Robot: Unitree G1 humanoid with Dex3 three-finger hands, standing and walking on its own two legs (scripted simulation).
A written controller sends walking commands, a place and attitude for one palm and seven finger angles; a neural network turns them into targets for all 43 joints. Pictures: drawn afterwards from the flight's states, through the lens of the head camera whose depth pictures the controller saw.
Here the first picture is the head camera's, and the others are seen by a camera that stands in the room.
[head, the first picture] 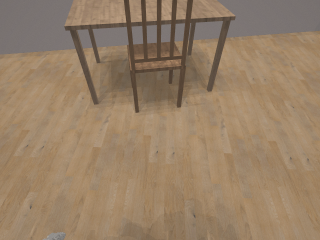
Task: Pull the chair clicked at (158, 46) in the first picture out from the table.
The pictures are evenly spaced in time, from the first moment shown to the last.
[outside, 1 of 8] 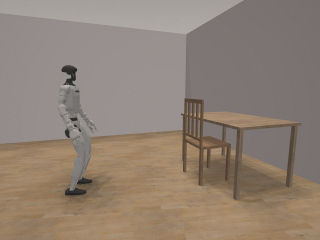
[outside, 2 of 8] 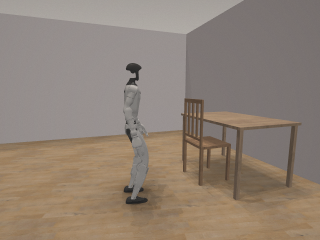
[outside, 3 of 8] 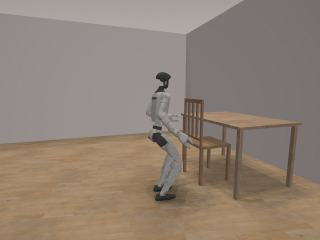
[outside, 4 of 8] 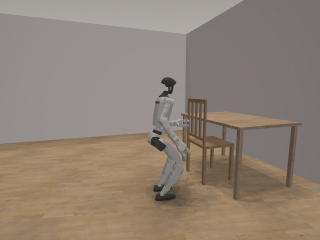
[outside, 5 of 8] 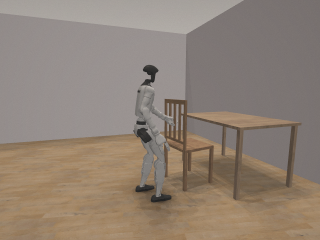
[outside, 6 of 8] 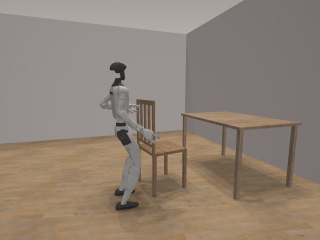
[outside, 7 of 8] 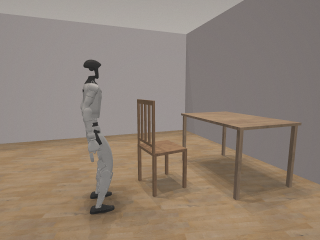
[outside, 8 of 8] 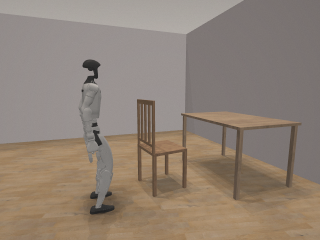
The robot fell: no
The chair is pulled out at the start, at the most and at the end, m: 0.00 0.59 0.59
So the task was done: yes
